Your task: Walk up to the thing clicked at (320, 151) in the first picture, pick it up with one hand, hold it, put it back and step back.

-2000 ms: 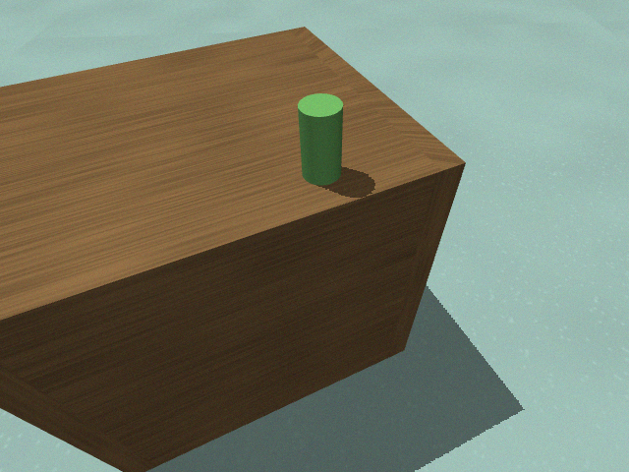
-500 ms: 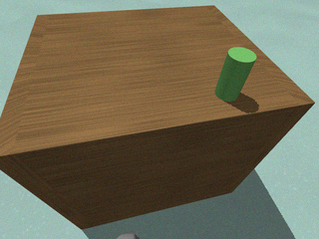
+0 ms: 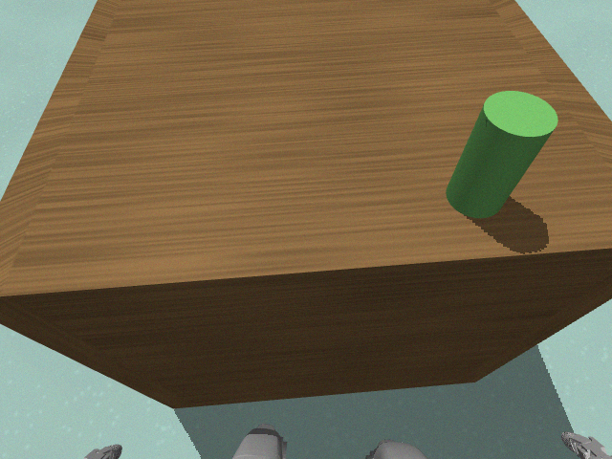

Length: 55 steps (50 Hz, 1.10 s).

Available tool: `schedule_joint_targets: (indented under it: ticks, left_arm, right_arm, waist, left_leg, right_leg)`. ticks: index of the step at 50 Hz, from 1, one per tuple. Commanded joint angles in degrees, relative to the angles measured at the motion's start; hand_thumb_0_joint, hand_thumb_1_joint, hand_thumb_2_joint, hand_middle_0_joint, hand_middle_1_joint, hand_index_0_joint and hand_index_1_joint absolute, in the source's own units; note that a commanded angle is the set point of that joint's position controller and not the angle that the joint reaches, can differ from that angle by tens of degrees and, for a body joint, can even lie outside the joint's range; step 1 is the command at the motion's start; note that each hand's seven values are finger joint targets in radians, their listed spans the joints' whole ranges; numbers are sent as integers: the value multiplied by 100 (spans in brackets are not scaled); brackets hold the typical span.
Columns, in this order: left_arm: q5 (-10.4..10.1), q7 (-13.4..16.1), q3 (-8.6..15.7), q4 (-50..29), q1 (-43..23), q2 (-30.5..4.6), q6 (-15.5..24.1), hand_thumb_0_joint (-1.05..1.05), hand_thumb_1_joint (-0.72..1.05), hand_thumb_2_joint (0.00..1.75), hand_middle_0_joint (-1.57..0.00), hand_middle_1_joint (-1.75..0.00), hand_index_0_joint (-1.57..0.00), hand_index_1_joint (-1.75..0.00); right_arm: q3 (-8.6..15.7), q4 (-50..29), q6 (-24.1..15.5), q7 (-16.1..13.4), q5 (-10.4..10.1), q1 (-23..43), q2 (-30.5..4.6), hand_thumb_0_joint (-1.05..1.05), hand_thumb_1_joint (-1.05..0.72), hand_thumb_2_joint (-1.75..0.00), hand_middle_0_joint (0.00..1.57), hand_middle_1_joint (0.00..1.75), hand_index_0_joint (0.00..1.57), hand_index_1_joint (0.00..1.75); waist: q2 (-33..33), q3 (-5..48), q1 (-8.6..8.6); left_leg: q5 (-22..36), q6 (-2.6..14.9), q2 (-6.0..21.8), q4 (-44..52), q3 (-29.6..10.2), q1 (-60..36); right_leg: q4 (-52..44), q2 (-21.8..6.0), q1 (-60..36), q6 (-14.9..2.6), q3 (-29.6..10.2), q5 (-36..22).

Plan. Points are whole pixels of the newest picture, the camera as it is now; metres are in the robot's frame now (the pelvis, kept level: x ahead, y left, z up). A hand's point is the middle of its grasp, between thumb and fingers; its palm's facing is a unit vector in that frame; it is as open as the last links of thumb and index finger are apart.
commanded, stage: walk up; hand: right
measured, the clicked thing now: (493, 160) +0.44 -0.20 +0.13
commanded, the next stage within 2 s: stand in 1.94 s
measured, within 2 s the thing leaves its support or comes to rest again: neither
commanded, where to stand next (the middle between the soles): +0.02 -0.02 m, yaw +3 degrees
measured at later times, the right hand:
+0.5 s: hand out of the picture +0.12 -0.26 -0.12, palm faces -0.16 +0.91 -0.37, open 7.4 cm
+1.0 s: hand out of the picture +0.08 -0.24 -0.12, palm faces -0.16 +0.94 -0.30, open 7.4 cm
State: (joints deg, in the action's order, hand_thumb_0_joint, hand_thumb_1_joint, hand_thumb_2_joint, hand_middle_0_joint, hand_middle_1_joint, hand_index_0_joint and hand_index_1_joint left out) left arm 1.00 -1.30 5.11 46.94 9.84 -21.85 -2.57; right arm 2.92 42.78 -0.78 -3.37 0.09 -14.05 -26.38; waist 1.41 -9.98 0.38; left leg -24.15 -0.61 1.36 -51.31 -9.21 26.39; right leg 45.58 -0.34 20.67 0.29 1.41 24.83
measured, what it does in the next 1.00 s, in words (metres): steps on the spot: left foot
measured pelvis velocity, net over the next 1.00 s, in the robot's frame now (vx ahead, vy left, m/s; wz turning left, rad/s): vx -0.03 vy -0.01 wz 0.12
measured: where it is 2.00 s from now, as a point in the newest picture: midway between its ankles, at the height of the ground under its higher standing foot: outside the picture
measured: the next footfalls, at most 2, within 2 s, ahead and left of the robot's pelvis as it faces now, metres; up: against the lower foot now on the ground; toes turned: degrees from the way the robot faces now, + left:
left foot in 0.32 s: +0.04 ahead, +0.10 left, +0.00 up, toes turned +4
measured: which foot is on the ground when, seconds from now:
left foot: up 0.00-0.30, down 0.32-1.00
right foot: down 0.00-1.00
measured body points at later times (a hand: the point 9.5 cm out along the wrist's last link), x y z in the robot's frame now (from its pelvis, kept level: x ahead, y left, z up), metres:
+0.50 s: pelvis -0.03 -0.02 +0.01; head -0.01 -0.01 +0.46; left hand +0.00 +0.31 -0.11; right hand +0.12 -0.30 -0.10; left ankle +0.00 +0.10 -0.70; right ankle -0.01 -0.15 -0.70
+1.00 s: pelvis -0.03 -0.01 +0.04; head -0.02 -0.01 +0.49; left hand -0.02 +0.30 -0.09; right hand +0.09 -0.29 -0.09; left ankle +0.00 +0.10 -0.70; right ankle -0.01 -0.15 -0.70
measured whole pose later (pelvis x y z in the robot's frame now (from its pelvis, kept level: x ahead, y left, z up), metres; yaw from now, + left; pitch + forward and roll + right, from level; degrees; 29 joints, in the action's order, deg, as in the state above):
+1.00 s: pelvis -0.03 -0.01 +0.04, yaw +7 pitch -2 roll -1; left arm 0.6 -0.6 0.4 61.3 10.3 -21.6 1.8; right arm 0.2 58.9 0.6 1.8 0.3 -7.8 -19.4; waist 1.0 -3.3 1.1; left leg -10.7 1.0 -1.6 -27.3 -2.7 14.2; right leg 26.0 -1.8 9.9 1.3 2.1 13.7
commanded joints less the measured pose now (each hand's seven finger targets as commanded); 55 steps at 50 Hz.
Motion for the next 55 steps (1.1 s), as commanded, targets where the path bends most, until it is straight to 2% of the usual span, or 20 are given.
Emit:
schedule_joint_targets:
  ticks: [1, 4, 6, 10, 13, 15, 16, 17, 18, 19, 21, 23, 25, 27, 29, 32, 35, 42, 50, 55]
  left_arm:
    - [30, 164, 408, -616, -21, -1905, 240, 0, 90, 90, -20, -30, -20, -30]
    - [30, 213, 282, -467, 104, -1362, 297, 0, 90, 90, -20, -30, -20, -30]
    - [61, 254, 249, -379, 349, -1372, 361, 0, 90, 90, -20, -30, -20, -30]
    - [28, 260, 226, -348, 586, -1411, 405, 0, 90, 90, -20, -30, -20, -30]
    - [-39, 235, 201, -474, 249, -1533, 379, 0, 90, 90, -20, -30, -20, -30]
    - [-107, 225, 110, -467, 154, -1463, 345, 0, 90, 90, -20, -30, -20, -30]
    - [-105, 220, 42, -491, 117, -1299, 350, 0, 90, 90, -20, -30, -20, -30]
    - [-137, 213, -28, -507, 157, -1056, 347, 0, 90, 90, -20, -30, -20, -30]
    - [-208, 247, -4, -367, 258, -1039, 284, 0, 90, 90, -20, -30, -20, -30]
    - [-161, 278, 44, -154, 274, -1212, 275, 0, 90, 90, -20, -30, -20, -30]
    - [-141, 215, 44, 25, 394, -1176, 308, 0, 90, 90, -20, -30, -20, -30]
    - [-86, 202, 36, 209, 606, -1249, 394, 0, 90, 90, -20, -30, -20, -30]
    - [17, 239, 69, 197, 322, -1559, 486, 0, 90, 90, -20, -30, -20, -30]
    - [60, 245, 50, 150, -303, -1708, 511, 0, 90, 90, -20, -30, -20, -30]
    - [56, 222, -62, 167, -437, -1419, 500, 0, 90, 90, -20, -30, -20, -30]
    - [-31, 184, -110, 442, -105, -1209, 504, 0, 90, 90, -20, -30, -20, -30]
    - [-49, 140, -117, 662, 158, -1147, 500, 0, 90, 90, -20, -30, -20, -30]
    - [-56, 154, -171, 863, -17, -1191, 553, 0, 90, 90, -20, -30, -20, -30]
    - [-66, 198, -219, 1048, -349, -1249, 606, 0, 90, 90, -20, -30, -20, -30]
    - [-81, 214, -235, 1178, -482, -1202, 591, 0, 90, 90, -20, -30, -20, -30]
  right_arm:
    - [221, -297, -70, -230, -36, -463, -766, 0, -90, -90, 20, 30, 20, 30]
    - [266, -53, -90, -58, -57, -242, -916, 0, -90, -90, 20, 30, 20, 30]
    - [205, -58, -85, 8, -63, -167, -748, 0, -90, -90, 20, 30, 20, 30]
    - [166, -28, -94, 98, -23, 178, -618, 0, -90, -90, 20, 30, 20, 30]
    - [217, 77, -111, 141, 35, 23, -609, 0, -90, -90, 20, 30, 20, 30]
    - [280, 227, -137, 169, 53, -84, -661, 0, -90, -90, 20, 30, 20, 30]
    - [324, 247, -159, 163, 98, -87, -783, 0, -90, -90, 20, 30, 20, 30]
    - [385, 168, -178, 163, 150, 38, -1101, 0, -90, -90, 20, 30, 20, 30]
    - [368, 38, -169, 198, 80, 447, -1343, 0, -90, -90, 20, 30, 20, 30]
    - [371, 101, -151, 223, 48, 671, -1314, 0, -90, -90, 20, 30, 20, 30]
    - [210, 95, -99, 236, 65, 979, -932, 0, -90, -90, 20, 30, 20, 30]
    - [157, 117, -45, 251, 37, 1249, -783, 0, -90, -90, 20, 30, 20, 30]
    - [133, 245, 19, 312, -4, 1064, -643, 0, -90, -90, 20, 30, 20, 30]
    - [201, 527, 88, 368, 61, 544, -625, 0, -90, -90, 20, 30, 20, 30]
    - [268, 631, 59, 410, 81, 464, -722, 0, -90, -90, 20, 30, 20, 30]
    - [192, 606, -15, 430, 67, 944, -753, 0, -90, -90, 20, 30, 20, 30]
    - [125, 666, -1, 429, 100, 1173, -739, 0, -90, -90, 20, 30, 20, 30]
    - [81, 930, -36, 440, 79, 1094, -679, 0, -90, -90, 20, 30, 20, 30]
    - [35, 1260, -69, 395, -9, 1011, -561, 0, -90, -90, 20, 30, 20, 30]
    - [36, 1453, -32, 390, -23, 1087, -496, 0, -90, -90, 20, 30, 20, 30]
  waist:
    - [-1441, 1493, 61]
    - [-936, 973, 74]
    - [-1046, 1059, 206]
    - [-1171, 1233, 372]
    - [-1295, 1241, 129]
    - [-977, 1324, -46]
    - [-691, 1406, -81]
    - [338, 1586, -21]
    - [787, 1572, 99]
    - [804, 1405, 86]
    - [573, 1149, 241]
    - [403, 906, 371]
    - [-28, 798, 178]
    - [-472, 721, -206]
    - [-241, 585, -323]
    - [80, 719, 75]
    - [181, 584, 220]
    - [334, 1095, 98]
    - [-166, 1224, -1]
    - [-217, 1213, -8]
  left_leg:
    - [-1642, 150, -252, -1934, 202, 894]
    - [-807, 210, -488, -1815, 291, 908]
    - [-337, 200, -424, -1193, 337, 766]
    - [-351, 142, -280, 65, 562, 472]
    - [31, 170, -248, 1053, 906, -475]
    - [1298, 324, -319, 1940, 852, -1408]
    - [1878, 502, -12, 2100, 319, -1916]
    - [2553, 901, 914, 2273, -1147, -2235]
    - [2548, 1647, 1692, 2456, -1811, -1467]
    - [2186, 1895, 1802, 2546, -1920, -685]
    - [1604, 1401, 1143, 2471, -843, -363]
    - [1361, 713, 499, 1967, -208, -266]
    - [1071, 310, -2, 1364, 70, -331]
    - [-161, 293, -172, 1037, 443, -1139]
    - [-256, 402, 71, 1771, 11, -1678]
    - [-725, 800, 802, 3070, -1174, -633]
    - [-1284, 578, 615, 3323, -805, -137]
    - [-278, 410, 464, 3276, -511, -1048]
    - [1926, 296, 363, 2962, -32, -1568]
    - [2230, 270, 376, 3007, 45, -1747]
  right_leg:
    - [-1939, -2679, -1323, -1970, -3297, -4920]
    - [-1261, -1531, -1375, -1303, -1358, -5104]
    - [-1219, -1366, -1621, -1140, -1162, -4871]
    - [-1261, -1525, -2032, -1254, -1093, -4655]
    - [-1026, -1624, -1346, -1247, -991, -4522]
    - [-648, -1431, -724, -891, -785, -3894]
    - [-396, -1277, -208, -653, -698, -3268]
    - [202, -742, 421, -301, -374, -1973]
    - [367, -154, -21, -158, 57, 547]
    - [568, -277, -635, -173, -245, 844]
    - [7, -245, -862, -236, -205, 618]
    - [-1393, -460, -932, -325, -361, -653]
    - [-2151, -1104, -704, -686, -1474, -665]
    - [-2424, -1650, 356, -1055, -1846, 352]
    - [-2311, -1203, 981, -659, -1248, 850]
    - [-1441, -306, -265, -264, -282, 250]
    - [-1844, -348, -811, -312, -351, 180]
    - [-2292, -486, -854, -289, -509, -456]
    - [-2594, -753, -1176, -224, -603, -1806]
    - [-2759, -814, -1229, -193, -601, -1963]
